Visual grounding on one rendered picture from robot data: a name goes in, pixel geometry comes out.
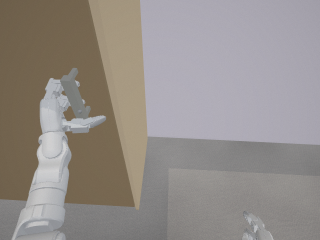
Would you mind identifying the left robot upper arm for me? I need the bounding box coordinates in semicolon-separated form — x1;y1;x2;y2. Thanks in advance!
15;230;66;240

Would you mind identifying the wardrobe door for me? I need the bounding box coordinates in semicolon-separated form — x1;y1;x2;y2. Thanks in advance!
0;0;135;207

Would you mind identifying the handle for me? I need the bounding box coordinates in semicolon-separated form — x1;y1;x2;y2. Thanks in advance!
60;68;91;120

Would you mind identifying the robot left forearm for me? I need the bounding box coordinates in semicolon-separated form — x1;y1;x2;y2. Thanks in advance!
11;131;72;240

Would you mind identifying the robot right hand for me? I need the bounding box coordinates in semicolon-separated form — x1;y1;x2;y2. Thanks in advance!
242;211;274;240

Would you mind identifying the robot left hand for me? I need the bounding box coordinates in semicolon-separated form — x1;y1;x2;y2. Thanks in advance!
39;78;106;134

